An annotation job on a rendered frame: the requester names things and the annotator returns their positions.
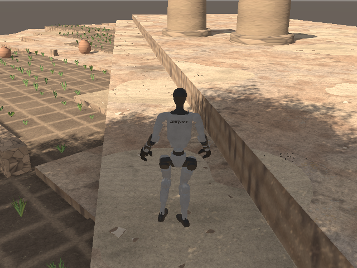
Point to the robot left hand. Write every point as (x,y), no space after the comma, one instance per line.
(142,154)

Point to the robot right hand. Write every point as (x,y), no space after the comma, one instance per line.
(208,153)

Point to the robot right forearm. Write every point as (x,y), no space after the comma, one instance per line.
(205,144)

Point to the robot left forearm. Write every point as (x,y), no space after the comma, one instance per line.
(148,144)

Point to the left robot upper arm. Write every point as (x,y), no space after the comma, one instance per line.
(158,126)

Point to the humanoid robot torso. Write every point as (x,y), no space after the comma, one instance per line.
(178,134)

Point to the right robot thigh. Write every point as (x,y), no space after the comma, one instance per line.
(186,173)

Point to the right robot upper arm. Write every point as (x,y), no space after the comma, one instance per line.
(199,126)

